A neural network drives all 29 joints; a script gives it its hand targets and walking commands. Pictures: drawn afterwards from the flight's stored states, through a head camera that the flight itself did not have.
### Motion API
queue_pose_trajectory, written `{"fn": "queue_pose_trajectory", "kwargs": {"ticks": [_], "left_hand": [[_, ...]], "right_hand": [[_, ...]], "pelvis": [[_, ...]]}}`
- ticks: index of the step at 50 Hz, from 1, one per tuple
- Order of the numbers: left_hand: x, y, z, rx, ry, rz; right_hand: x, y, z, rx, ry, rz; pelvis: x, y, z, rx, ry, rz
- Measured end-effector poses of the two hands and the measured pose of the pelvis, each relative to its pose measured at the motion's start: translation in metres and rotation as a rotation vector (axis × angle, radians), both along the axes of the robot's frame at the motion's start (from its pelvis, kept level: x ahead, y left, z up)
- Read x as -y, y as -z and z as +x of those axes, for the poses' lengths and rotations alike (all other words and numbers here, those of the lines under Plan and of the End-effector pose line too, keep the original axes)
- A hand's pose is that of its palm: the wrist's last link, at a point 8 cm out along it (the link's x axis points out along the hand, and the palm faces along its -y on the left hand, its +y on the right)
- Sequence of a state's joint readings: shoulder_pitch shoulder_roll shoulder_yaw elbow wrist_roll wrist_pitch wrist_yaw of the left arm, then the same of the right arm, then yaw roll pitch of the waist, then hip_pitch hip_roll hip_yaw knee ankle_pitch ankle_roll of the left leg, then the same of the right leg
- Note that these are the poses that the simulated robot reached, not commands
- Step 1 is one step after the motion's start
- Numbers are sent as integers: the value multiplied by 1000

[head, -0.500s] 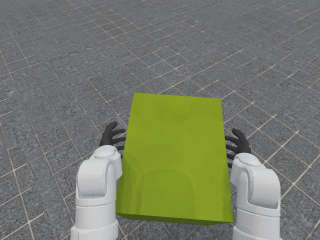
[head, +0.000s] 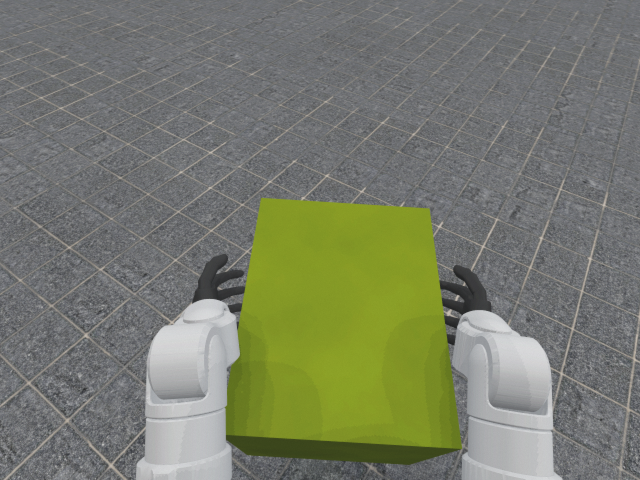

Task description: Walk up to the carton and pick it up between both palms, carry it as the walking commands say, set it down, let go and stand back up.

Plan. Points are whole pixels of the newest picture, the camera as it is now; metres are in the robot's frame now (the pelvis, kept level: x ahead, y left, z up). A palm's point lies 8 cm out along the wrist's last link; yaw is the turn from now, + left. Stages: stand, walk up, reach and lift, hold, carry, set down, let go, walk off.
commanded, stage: carry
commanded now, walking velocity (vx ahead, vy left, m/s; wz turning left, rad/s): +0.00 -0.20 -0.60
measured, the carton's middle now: (336, 334) +0.32 +0.02 -0.01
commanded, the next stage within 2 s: none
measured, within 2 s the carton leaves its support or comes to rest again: neither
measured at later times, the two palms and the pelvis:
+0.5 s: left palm (406, 361) +0.26 -0.06 +0.06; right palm out of the picture +0.19 -0.35 +0.07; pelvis -0.06 -0.13 -0.01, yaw -16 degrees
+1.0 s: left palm out of the picture +0.16 -0.31 +0.05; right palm out of the picture -0.02 -0.55 +0.05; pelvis -0.17 -0.26 -0.01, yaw -33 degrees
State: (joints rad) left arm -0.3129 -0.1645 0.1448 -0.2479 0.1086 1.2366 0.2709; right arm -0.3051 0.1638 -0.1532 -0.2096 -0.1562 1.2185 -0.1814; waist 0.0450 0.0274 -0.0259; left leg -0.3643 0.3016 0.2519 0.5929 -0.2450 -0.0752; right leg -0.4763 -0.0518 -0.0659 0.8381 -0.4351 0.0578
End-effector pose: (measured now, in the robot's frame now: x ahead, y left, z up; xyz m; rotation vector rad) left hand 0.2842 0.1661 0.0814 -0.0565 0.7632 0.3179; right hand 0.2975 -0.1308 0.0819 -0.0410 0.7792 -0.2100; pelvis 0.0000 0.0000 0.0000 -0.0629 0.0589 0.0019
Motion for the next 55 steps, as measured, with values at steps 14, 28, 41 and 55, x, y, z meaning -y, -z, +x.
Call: {"fn": "queue_pose_trajectory", "kwargs": {"ticks": [14,28,41,55], "left_hand": [[170,27,4,-62,261,40],[244,15,-31,-21,341,-20],[409,11,-79,28,545,50],[492,32,-148,-11,717,-24]], "right_hand": [[163,35,-70,-60,261,39],[232,4,-127,-22,332,-26],[375,26,-232,26,536,45],[432,17,-341,-14,712,-24]], "pelvis": [[96,12,-27,-9,137,56],[144,3,-64,17,324,21],[238,18,-124,4,471,24],[273,16,-188,10,625,50]]}}
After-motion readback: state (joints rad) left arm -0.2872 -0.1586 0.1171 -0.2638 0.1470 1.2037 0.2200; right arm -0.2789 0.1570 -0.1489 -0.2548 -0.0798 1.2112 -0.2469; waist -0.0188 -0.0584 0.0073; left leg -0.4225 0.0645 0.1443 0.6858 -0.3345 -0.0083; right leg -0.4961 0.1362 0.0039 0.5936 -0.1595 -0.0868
